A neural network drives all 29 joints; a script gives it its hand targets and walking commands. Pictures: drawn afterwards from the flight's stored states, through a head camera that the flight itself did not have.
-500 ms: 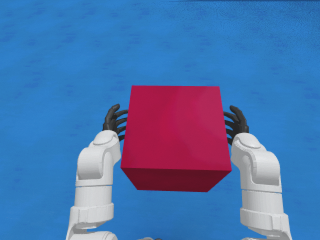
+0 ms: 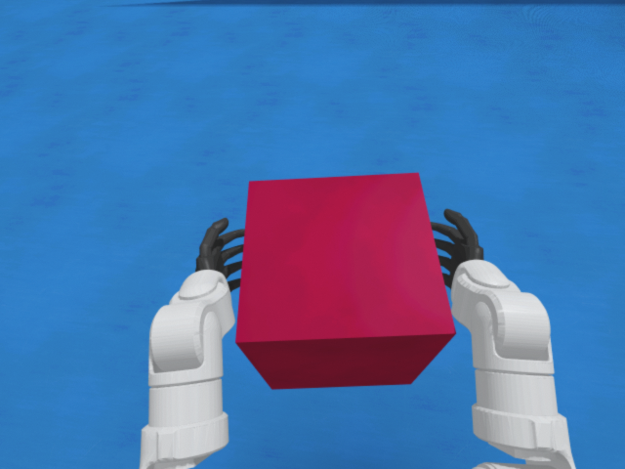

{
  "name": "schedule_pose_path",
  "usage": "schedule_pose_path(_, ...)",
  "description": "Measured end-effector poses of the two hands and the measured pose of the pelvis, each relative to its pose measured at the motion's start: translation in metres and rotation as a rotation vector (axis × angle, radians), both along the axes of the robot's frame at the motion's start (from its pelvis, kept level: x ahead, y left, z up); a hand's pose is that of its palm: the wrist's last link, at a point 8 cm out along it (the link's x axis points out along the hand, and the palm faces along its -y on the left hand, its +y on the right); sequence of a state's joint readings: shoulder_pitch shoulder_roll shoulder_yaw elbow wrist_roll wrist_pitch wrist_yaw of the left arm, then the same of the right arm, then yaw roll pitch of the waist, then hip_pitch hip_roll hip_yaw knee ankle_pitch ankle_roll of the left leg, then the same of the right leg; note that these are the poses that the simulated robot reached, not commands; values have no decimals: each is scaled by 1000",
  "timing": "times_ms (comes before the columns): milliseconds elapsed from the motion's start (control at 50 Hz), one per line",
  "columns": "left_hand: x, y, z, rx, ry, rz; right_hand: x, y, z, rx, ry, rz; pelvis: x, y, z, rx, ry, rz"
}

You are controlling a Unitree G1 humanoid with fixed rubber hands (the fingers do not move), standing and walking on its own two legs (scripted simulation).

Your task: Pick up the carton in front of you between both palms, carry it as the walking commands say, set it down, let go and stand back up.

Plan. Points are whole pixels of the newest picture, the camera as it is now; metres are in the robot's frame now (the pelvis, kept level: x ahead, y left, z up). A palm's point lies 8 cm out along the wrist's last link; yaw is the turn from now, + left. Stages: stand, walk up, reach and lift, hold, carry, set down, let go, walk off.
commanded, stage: carry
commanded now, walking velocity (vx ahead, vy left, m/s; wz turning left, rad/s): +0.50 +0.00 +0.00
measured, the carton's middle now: (337, 292) +0.34 +0.01 +0.02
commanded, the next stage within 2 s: none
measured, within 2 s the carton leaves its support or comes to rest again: neither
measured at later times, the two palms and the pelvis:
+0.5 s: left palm (232, 161) +0.55 +0.17 +0.07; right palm (418, 166) +0.52 -0.12 +0.08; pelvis +0.30 +0.04 +0.00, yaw -4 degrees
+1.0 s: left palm (276, 62) +0.84 +0.13 +0.09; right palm (420, 59) +0.85 -0.17 +0.08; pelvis +0.60 -0.02 +0.00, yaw +0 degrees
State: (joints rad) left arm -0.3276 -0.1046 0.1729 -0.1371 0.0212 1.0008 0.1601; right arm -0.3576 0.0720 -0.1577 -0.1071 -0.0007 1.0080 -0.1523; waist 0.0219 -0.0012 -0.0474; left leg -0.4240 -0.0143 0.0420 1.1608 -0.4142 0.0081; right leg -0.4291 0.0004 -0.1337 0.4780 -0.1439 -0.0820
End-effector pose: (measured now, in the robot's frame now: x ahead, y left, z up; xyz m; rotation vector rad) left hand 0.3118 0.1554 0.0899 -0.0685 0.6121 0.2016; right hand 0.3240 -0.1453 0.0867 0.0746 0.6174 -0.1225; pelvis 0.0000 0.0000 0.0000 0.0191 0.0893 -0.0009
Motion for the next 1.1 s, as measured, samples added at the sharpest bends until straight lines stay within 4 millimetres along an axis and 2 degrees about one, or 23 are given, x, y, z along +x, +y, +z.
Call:
schedule_pose_path(100,38,1,18,-29,5,46,43,2,15,48,8,-3,56,-5,17,30,9,2)
schedule_pose_path(220,94,-4,29,-10,-6,-23,83,-3,21,20,-5,-35,131,4,18,26,2,-10)
schedule_pose_path(300,136,0,20,-5,4,-68,116,2,17,-3,5,-62,187,15,10,8,-7,-18)
schedule_pose_path(400,194,16,-9,-29,35,-95,167,18,-2,-42,36,-79,256,34,-10,6,-28,-54)
schedule_pose_path(480,229,19,-19,-25,127,-124,193,22,-12,-39,129,-108,295,43,0,-17,-27,-70)
schedule_pose_path(580,277,19,-9,-27,125,-141,237,22,0,-40,127,-127,345,46,14,-38,-25,-64)
schedule_pose_path(660,320,18,3,-27,79,-127,285,20,12,-41,81,-114,391,41,17,-42,-23,-56)
schedule_pose_path(760,381,7,15,-19,12,-101,354,9,21,-34,14,-88,456,25,10,-32,-29,-52)
schedule_pose_path(820,425,-6,15,-4,-12,-92,400,-4,17,-21,-10,-77,499,11,-1,-22,-34,-43)
schedule_pose_path(860,456,-16,11,10,-26,-85,434,-15,9,-11,-25,-68,530,0,-13,-22,-43,-29)
schedule_pose_path(900,485,-24,5,27,-2,-79,465,-23,-1,7,-1,-62,553,-9,-16,-39,-40,-20)
schedule_pose_path(980,521,-29,-1,20,89,-46,512,-28,-5,3,90,-29,590,-22,-2,-18,-29,-2)
schedule_pose_path(1100,579,-32,12,17,90,-22,575,-31,8,0,90,-6,654,-28,16,4,-17,-9)
